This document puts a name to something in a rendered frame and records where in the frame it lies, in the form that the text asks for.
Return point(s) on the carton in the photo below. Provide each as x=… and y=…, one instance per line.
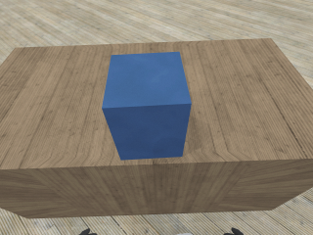
x=147, y=105

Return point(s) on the pedestal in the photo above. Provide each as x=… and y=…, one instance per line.
x=248, y=145

